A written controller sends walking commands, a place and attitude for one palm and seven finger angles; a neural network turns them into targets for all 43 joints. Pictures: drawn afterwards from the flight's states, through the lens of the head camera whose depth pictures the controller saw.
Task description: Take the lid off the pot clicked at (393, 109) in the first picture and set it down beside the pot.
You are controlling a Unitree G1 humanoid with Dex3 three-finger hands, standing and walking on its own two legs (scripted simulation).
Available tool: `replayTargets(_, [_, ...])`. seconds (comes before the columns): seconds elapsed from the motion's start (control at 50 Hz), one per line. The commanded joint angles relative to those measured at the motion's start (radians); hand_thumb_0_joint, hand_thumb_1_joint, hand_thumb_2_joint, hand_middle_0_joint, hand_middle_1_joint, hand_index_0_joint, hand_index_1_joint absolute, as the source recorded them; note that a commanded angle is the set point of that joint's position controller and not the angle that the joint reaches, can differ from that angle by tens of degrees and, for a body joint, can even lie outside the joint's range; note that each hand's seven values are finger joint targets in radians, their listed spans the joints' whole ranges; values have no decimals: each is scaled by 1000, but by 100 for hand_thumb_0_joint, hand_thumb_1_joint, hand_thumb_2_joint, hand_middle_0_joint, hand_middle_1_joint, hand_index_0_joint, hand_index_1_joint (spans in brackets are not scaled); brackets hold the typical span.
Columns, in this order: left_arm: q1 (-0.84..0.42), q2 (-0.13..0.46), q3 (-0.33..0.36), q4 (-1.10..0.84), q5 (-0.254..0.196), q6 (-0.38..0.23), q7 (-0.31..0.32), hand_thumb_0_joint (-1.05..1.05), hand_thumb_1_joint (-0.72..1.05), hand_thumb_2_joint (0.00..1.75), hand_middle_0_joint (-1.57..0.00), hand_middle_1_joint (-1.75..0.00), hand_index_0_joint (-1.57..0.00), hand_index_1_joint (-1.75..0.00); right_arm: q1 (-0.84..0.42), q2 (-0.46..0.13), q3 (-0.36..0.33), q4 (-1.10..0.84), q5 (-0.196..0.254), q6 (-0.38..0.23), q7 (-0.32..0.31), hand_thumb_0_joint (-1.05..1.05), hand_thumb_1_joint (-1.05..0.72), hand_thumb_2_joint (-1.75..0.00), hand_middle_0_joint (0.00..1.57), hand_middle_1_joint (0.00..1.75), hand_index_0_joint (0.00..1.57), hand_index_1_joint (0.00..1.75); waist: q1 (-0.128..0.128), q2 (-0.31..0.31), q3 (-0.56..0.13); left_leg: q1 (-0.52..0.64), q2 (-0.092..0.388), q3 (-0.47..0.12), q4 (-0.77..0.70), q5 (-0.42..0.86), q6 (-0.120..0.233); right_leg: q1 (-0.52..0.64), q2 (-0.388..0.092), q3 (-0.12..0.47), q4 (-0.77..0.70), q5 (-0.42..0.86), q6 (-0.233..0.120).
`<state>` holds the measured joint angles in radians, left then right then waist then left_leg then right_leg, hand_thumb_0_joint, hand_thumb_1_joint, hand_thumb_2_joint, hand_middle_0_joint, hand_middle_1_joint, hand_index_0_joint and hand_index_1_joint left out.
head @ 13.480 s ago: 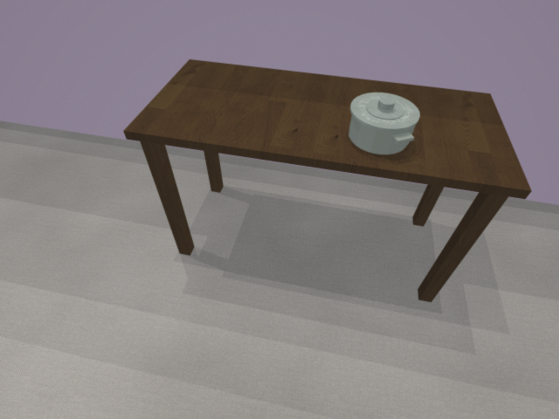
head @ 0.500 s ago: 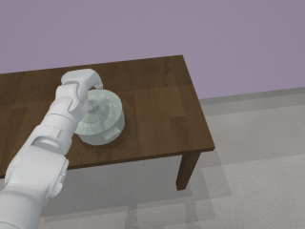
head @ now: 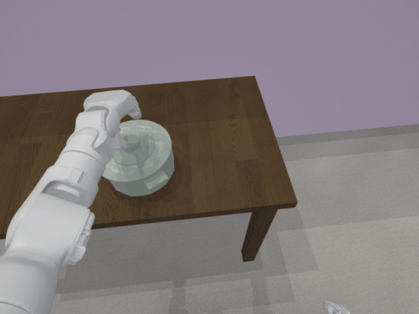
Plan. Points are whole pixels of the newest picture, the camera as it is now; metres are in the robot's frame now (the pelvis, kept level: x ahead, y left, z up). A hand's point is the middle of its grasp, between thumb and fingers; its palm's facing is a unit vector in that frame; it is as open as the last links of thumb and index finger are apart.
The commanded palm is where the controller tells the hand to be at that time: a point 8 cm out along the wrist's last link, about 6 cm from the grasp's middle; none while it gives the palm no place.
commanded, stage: move the open hand above the knob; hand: left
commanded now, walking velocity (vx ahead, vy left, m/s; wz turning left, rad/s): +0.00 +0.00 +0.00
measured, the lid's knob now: (130, 143) +0.49 +0.18 +0.00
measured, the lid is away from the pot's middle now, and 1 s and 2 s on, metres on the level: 0.00 0.00 0.00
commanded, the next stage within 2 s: lower the open fingers around the knob in 0.18 s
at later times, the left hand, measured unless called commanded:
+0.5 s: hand (122, 138) +0.46 +0.17 +0.07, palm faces -0.37 -0.07 -0.93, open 10.1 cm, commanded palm +0.45 +0.18 +0.12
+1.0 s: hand (127, 145) +0.46 +0.17 +0.03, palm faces -0.39 -0.06 -0.92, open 10.1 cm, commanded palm +0.46 +0.18 +0.09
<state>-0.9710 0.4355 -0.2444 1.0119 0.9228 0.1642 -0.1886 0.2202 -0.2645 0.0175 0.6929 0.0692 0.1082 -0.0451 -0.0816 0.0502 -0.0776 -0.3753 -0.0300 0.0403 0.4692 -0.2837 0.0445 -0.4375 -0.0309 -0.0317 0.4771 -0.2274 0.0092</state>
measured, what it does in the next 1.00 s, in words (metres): stands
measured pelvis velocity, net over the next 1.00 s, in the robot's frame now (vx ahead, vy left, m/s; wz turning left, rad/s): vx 0.00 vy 0.00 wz -0.02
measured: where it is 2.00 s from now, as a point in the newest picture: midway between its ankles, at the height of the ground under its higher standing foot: outside the picture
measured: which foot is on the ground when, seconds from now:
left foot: down 0.00-1.00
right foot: down 0.00-1.00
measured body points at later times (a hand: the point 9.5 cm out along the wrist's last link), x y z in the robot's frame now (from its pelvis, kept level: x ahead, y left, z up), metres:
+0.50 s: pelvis +0.00 +0.00 +0.00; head +0.05 -0.02 +0.45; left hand +0.47 +0.17 +0.12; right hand +0.07 -0.26 -0.14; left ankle -0.04 +0.09 -0.74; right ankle +0.00 -0.13 -0.74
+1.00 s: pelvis +0.00 +0.00 +0.00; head +0.07 -0.02 +0.44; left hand +0.48 +0.17 +0.08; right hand +0.04 -0.27 -0.14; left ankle -0.04 +0.09 -0.74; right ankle +0.00 -0.13 -0.74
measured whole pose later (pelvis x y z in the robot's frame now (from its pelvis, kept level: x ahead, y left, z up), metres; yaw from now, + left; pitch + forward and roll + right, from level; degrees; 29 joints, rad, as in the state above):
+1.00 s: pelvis +0.00 +0.00 +0.00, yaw -1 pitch +13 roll +0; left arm -0.90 0.42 -0.19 1.08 0.95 0.12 -0.10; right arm 0.28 -0.27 0.00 0.72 0.06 0.11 -0.05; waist -0.11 0.05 -0.09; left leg -0.43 -0.01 0.06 0.51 -0.30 0.04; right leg -0.50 -0.02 -0.02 0.50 -0.23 0.00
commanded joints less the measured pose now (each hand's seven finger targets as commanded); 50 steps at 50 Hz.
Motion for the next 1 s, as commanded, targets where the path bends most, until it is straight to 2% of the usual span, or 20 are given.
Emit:
replayTargets(0.0, [-461,230,108,-228,9,-25,34,0,-25,131,-82,-8,-82,-8,37,-132,-43,-96,-12,-26,-1,0,-90,-90,20,30,20,30,3,13,-479,239,26,-64,13,567,10,212,21,11,13,408,-43])
replayTargets(0.04, [-446,230,106,-218,9,-22,39,0,-25,131,-82,-8,-82,-8,36,-129,-44,-93,-13,-22,0,0,-90,-90,20,30,20,30,2,-20,-476,229,25,-57,12,571,14,232,21,9,14,430,-38])
replayTargets(0.08, [-431,195,75,-157,12,-2,42,0,-25,131,-82,-8,-82,-8,34,-132,-42,-83,-6,-15,1,0,-90,-90,20,30,20,30,-8,-77,-387,171,27,-46,1,489,14,207,24,2,2,397,-36])
replayTargets(0.18, [-486,204,88,-257,2,-8,55,0,-25,131,-82,-8,-82,-8,32,-128,-48,-89,-9,-25,2,0,-90,-90,20,30,20,30,-1,-14,-440,222,26,-55,-3,517,15,217,21,6,5,397,-39])
replayTargets(0.22, [-454,246,122,-234,10,-9,55,0,-25,131,-82,-8,-82,-8,35,-132,-46,-83,-11,-23,2,0,-90,-90,20,30,20,30,6,-20,-437,215,26,-57,-1,526,14,226,22,8,7,405,-40])
replayTargets(0.28, [-402,185,72,-151,18,16,54,0,-25,131,-82,-8,-82,-8,31,-129,-41,-82,-5,-19,2,0,-90,-90,20,30,20,30,-1,-59,-360,162,24,-45,-13,447,13,205,25,-1,-1,368,-40])
replayTargets(0.36, [-438,157,51,-184,6,13,49,0,-25,131,-82,-8,-82,-8,27,-132,-45,-86,-5,-18,-1,0,-90,-90,20,30,20,30,-11,-55,-376,169,22,-42,-15,404,15,195,23,1,-1,343,-40])
replayTargets(0.42, [-486,214,91,-234,0,-18,46,0,-25,131,-82,-8,-82,-8,39,-134,-47,-84,-9,-25,-10,0,-90,-90,20,30,20,30,-14,-40,-428,197,21,-45,-5,433,19,216,23,11,1,373,-39])
replayTargets(0.48, [-455,250,116,-186,20,-24,59,0,-25,131,-82,-8,-82,-8,48,-135,-45,-75,-7,-23,-22,0,-90,-90,20,30,20,30,-13,-70,-408,167,20,-39,-9,405,20,220,24,11,-2,366,-41])
replayTargets(0.5, [-454,265,131,-188,24,-30,64,0,-25,131,-82,-8,-82,-8,45,-136,-43,-79,-7,-25,-23,0,-90,-90,20,30,20,30,-7,-47,-403,155,21,-39,-11,414,17,219,24,14,-2,368,-44])
replayTargets(0.56, [-430,152,41,-127,29,-19,78,0,-25,131,-82,-8,-82,-8,47,-131,-44,-70,-4,-24,-16,0,-90,-90,20,30,20,30,-25,-21,-336,145,24,-34,-8,373,10,146,27,3,-2,313,-46])
replayTargets(0.6, [-433,147,52,-137,23,-20,80,0,-25,131,-82,-8,-82,-8,48,-133,-50,-72,-4,-27,-12,0,-90,-90,20,30,20,30,-23,-27,-353,155,27,-42,1,398,11,136,29,2,2,314,-48])
replayTargets(0.62, [-416,149,54,-118,14,-18,79,0,-25,131,-82,-8,-82,-8,56,-136,-50,-71,-7,-25,-12,0,-90,-90,20,30,20,30,-25,-31,-362,154,24,-37,4,386,11,145,30,4,6,315,-45])
replayTargets(0.64, [-444,197,88,-140,11,-22,83,0,-25,131,-82,-8,-82,-8,57,-141,-50,-69,-7,-24,-14,0,-90,-90,20,30,20,30,-25,-25,-381,157,25,-37,5,375,11,152,28,6,6,315,-45])
replayTargets(0.7, [-471,200,94,-194,11,-48,86,0,-25,131,-82,-8,-82,-8,61,-132,-53,-76,-11,-33,-20,0,-90,-90,20,30,20,30,-21,-16,-453,185,23,-44,16,443,16,183,29,12,13,365,-44])
replayTargets(0.76, [-446,251,118,-118,35,-39,104,0,-25,131,-82,-8,-82,-8,80,-143,-49,-56,-8,-24,-26,0,-90,-90,20,30,20,30,-32,-56,-398,125,22,-32,13,380,17,174,32,13,10,346,-43])
replayTargets(0.78, [-442,208,79,-85,39,-31,108,0,-25,131,-82,-8,-82,-8,78,-141,-47,-54,-5,-23,-26,0,-90,-90,20,30,20,30,-45,-60,-356,102,21,-29,12,351,16,146,34,9,10,327,-44])
replayTargets(0.86, [-420,197,97,-122,24,-44,123,0,-25,131,-82,-8,-82,-8,89,-139,-58,-59,-13,-34,-19,0,-90,-90,20,30,20,30,-27,-14,-440,155,24,-34,27,430,14,160,33,9,25,362,-44])
replayTargets(0.92, [-379,194,97,-87,26,-45,115,0,-25,131,-82,-8,-82,-8,101,-142,-61,-53,-16,-27,-14,0,-90,-90,20,30,20,30,-30,-16,-432,145,25,-30,42,468,15,155,35,13,28,390,-41])
replayTargets(0.98, [-422,288,156,-127,36,-49,129,0,-25,131,-82,-8,-82,-8,106,-146,-59,-55,-15,-22,-19,0,-90,-90,20,30,20,30,-26,-36,-456,116,20,-24,35,435,21,205,34,20,28,414,-42])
